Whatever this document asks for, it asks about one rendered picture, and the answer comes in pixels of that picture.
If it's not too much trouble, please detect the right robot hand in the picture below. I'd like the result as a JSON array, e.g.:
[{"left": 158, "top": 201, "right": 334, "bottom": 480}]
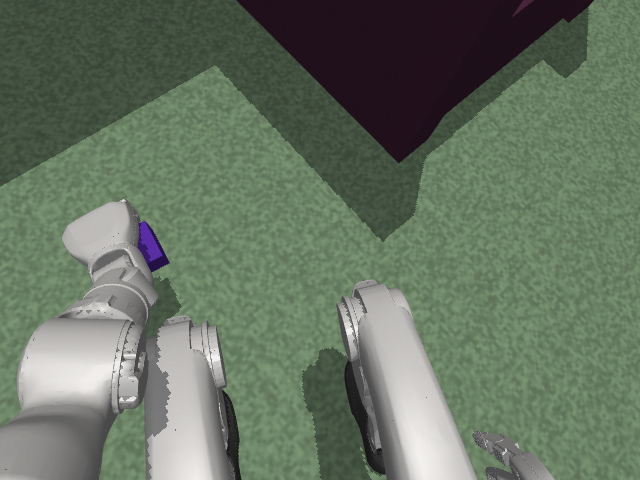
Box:
[{"left": 473, "top": 431, "right": 556, "bottom": 480}]

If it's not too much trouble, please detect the left robot hand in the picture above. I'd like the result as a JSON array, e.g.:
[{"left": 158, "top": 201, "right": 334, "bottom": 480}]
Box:
[{"left": 62, "top": 199, "right": 141, "bottom": 267}]

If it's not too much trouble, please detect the armchair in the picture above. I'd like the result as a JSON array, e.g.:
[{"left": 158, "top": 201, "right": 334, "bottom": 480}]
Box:
[{"left": 237, "top": 0, "right": 594, "bottom": 163}]

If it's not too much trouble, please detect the left robot arm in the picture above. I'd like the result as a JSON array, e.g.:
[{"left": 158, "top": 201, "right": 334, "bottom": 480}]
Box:
[{"left": 0, "top": 244, "right": 159, "bottom": 480}]

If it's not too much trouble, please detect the left robot foot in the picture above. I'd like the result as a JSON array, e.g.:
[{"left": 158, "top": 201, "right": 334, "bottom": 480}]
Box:
[{"left": 222, "top": 390, "right": 241, "bottom": 480}]

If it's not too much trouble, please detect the small box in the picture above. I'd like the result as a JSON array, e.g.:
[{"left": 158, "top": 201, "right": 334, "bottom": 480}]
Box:
[{"left": 138, "top": 221, "right": 170, "bottom": 272}]

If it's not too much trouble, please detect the right robot foot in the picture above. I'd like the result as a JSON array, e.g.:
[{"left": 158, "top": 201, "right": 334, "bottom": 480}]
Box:
[{"left": 344, "top": 361, "right": 386, "bottom": 474}]

